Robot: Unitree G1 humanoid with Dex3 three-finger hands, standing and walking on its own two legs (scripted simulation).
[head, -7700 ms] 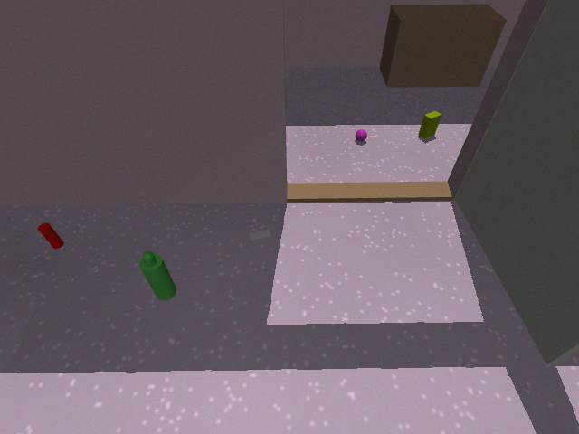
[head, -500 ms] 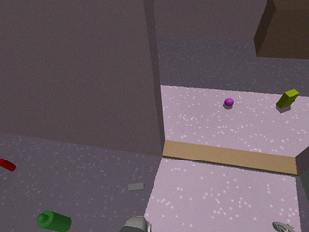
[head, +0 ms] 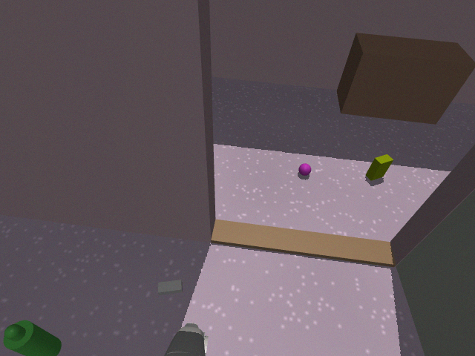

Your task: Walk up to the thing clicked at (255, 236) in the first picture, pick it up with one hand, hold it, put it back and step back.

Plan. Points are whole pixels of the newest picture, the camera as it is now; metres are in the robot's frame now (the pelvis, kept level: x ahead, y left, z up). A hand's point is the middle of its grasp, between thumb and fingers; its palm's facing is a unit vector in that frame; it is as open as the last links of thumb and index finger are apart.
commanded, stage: walk up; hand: left
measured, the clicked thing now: (170, 287) +0.50 +0.29 -0.72
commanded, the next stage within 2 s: stand in 1.64 s
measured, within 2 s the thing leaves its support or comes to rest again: neither
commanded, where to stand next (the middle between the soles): +0.16 +0.03 m, yaw +5 degrees
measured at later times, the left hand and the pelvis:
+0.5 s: hand out of the picture +0.06 +0.35 -0.13, palm faces +0.07 -0.92 -0.38, open 7.4 cm; pelvis +0.05 +0.06 +0.02, yaw +5 degrees
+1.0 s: hand out of the picture +0.11 +0.27 -0.13, palm faces +0.03 -0.92 -0.40, open 7.4 cm; pelvis +0.04 +0.00 +0.01, yaw +4 degrees
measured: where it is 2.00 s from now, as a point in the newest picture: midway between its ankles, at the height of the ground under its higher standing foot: outside the picture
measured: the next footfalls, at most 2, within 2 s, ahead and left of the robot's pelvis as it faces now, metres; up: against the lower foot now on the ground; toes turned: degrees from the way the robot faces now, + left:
left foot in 0.38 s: +0.13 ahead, +0.17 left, +0.00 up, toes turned +5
right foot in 0.86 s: +0.13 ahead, -0.12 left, +0.00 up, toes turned +5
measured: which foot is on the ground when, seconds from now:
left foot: up 0.00-0.36, down 0.38-0.88, up 0.90-1.00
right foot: down 0.00-0.40, up 0.42-0.84, down 0.86-1.00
